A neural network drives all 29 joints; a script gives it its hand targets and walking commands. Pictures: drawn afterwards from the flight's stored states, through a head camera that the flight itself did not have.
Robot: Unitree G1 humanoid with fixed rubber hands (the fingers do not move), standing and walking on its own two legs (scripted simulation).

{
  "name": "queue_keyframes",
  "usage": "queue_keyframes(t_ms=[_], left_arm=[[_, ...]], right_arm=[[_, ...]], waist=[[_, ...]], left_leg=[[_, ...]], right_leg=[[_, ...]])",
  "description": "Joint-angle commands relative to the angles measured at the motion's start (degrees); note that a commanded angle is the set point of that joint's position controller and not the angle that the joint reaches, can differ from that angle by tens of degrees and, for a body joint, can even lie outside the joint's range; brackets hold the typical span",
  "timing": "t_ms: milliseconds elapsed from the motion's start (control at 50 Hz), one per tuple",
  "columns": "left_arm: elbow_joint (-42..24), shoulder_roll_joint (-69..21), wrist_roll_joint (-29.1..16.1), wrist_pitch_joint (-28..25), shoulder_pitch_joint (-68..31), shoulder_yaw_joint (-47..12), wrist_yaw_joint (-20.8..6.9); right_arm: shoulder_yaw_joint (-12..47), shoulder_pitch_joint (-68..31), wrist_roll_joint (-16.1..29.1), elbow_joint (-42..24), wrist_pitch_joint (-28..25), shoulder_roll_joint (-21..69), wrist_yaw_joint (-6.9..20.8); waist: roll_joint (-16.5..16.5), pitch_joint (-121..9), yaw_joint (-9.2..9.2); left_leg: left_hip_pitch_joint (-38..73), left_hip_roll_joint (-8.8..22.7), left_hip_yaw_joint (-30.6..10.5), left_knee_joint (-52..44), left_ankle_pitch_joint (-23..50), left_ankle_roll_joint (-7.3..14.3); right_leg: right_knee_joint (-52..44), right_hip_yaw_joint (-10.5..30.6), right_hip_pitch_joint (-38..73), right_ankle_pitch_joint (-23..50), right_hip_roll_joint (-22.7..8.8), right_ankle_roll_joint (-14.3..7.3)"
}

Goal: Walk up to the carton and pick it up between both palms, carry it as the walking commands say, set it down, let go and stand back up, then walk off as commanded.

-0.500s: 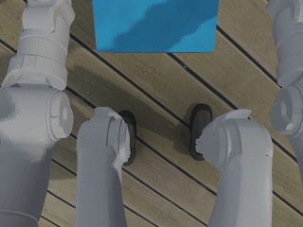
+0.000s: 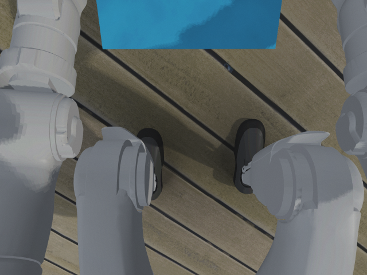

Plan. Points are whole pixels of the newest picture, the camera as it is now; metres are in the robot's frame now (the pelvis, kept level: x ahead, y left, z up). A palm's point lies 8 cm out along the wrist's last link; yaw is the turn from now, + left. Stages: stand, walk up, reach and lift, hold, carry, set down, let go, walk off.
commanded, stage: reach and lift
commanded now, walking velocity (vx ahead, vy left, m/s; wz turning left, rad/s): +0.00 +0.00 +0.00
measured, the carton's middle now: out of the picture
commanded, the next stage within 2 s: none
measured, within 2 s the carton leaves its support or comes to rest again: leaves its support in 1.42 s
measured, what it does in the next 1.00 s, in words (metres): stands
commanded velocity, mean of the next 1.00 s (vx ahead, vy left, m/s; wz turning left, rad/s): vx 0.00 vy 0.00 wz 0.00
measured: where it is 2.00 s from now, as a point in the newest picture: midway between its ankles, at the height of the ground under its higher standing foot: (198, 171)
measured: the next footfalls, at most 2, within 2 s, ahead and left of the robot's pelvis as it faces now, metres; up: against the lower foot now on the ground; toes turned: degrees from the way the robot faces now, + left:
none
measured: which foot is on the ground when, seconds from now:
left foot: down 0.00-1.00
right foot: down 0.00-1.00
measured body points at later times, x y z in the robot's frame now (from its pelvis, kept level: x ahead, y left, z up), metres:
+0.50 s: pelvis +0.00 +0.00 +0.01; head +0.39 -0.01 +0.21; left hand +0.57 +0.19 -0.19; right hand +0.58 -0.16 -0.20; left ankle +0.10 +0.13 -0.32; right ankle +0.12 -0.13 -0.32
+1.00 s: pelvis +0.00 +0.00 -0.01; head +0.39 +0.00 +0.22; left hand +0.57 +0.19 -0.19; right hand +0.58 -0.17 -0.19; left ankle +0.10 +0.13 -0.32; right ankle +0.12 -0.13 -0.32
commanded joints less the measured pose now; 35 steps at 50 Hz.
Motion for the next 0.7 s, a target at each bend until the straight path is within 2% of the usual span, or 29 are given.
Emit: queue_keyframes(t_ms=[0, 280, 480, 580, 680], left_arm=[[-4.73, 7.06, 0.22, -1.1, -13.75, 0.94, 0.11], [-4.12, 2.37, -1.48, -1.25, -17.77, -1.75, -0.44], [-5.36, -4.34, -2.26, -1.6, -20.69, -3.64, -1.67], [-6.85, -14.28, -1.96, -1.39, -23.75, -5.49, -4.08], [-8.5, -33.87, 0.14, 0.61, -28.65, -7.2, -10.16]], right_arm=[[-0.3, -14.91, 0.08, -5.17, -1.05, -6.39, 0.01], [0.28, -17.8, -0.67, -3.83, -1.19, -3.35, -0.18], [-0.45, -18.95, -3.2, -4.5, -1.75, 0.59, 0.25], [1.72, -22.1, -3.14, -5.77, -1.39, 11.01, 3.04], [4.18, -25.75, -4.85, -7.29, 0.85, 31.39, 9.01]], waist=[[-1.76, -73.54, 0.0], [-1.65, -71.08, -1.39], [-1.19, -69.84, -4.29], [-1.46, -68.82, -4.12], [-1.5, -64.12, -4.31]], left_leg=[[26.85, 0.23, 4.13, -11.68, 22.22, -1.13], [26.46, -0.78, 4.07, -12.73, 19.46, -0.98], [26.39, -2.12, 3.78, -13.22, 20.06, -1.3], [26.7, -2.76, 3.72, -13.36, 20.51, -0.87], [24.38, -3.93, 4.09, -12.51, 18.11, -0.1]], right_leg=[[-5.37, -4.03, 41.76, 22.07, 1.41, 0.0], [-6.76, -3.98, 41.03, 19.32, 2.14, -0.39], [-7.19, -4.48, 41.78, 20.62, 2.83, -0.93], [-6.97, -4.85, 40.82, 20.91, 3.38, -1.09], [-6.0, -5.3, 37.66, 18.76, 4.45, -1.6]])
